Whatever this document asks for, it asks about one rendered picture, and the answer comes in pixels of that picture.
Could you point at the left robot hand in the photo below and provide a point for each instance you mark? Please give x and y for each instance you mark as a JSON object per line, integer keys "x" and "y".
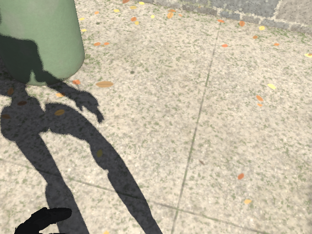
{"x": 42, "y": 219}

